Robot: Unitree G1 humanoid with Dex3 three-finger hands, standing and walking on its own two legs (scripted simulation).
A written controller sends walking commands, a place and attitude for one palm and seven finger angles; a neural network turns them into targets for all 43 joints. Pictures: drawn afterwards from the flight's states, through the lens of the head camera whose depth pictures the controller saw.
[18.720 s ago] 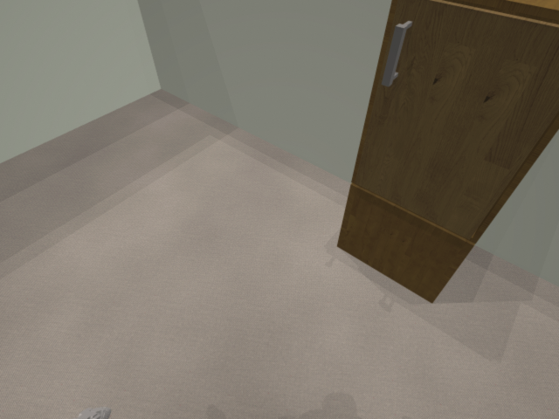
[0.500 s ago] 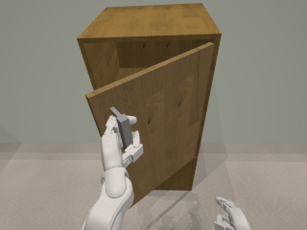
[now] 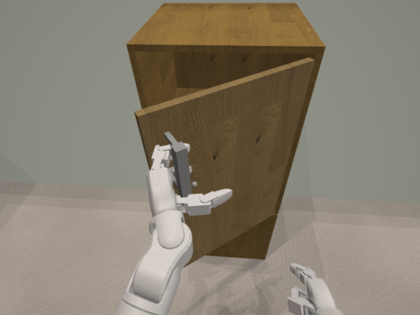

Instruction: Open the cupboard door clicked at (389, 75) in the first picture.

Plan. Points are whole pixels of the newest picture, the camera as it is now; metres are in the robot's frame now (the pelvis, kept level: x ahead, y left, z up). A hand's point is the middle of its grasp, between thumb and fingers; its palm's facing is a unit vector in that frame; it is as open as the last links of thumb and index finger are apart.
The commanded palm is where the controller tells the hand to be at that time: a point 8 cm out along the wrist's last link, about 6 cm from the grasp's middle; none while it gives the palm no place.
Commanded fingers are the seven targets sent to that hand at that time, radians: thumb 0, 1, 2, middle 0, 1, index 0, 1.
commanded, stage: open thumb and fingers to let go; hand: left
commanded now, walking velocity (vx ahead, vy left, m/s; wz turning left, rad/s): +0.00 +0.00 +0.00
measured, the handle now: (177, 168) +0.34 +0.10 +0.13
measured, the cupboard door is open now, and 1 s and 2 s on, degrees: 36 42 41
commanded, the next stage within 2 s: slide the hand sideways off the handle in 0.34 s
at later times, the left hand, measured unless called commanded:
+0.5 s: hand (196, 186) +0.30 +0.06 +0.14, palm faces +0.30 -0.95 -0.04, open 15.1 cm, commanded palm +0.25 +0.08 +0.13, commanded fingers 0.00 -0.50 0.30 -0.15 -0.30 -0.15 -0.30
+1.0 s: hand (197, 212) +0.24 +0.05 +0.14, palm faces -0.08 -1.00 -0.01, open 16.3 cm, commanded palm +0.21 +0.11 +0.13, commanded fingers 0.00 -0.50 0.30 -0.15 -0.30 -0.15 -0.30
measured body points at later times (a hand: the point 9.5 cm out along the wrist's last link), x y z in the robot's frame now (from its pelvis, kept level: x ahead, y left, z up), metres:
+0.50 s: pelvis +0.00 +0.00 +0.00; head -0.03 -0.01 +0.45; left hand +0.27 +0.11 +0.14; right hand +0.20 -0.19 -0.09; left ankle +0.00 +0.12 -0.73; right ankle +0.02 -0.11 -0.73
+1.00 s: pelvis -0.01 +0.00 +0.00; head -0.04 -0.02 +0.45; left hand +0.24 +0.10 +0.14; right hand +0.19 -0.19 -0.07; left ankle +0.00 +0.12 -0.73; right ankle +0.02 -0.11 -0.73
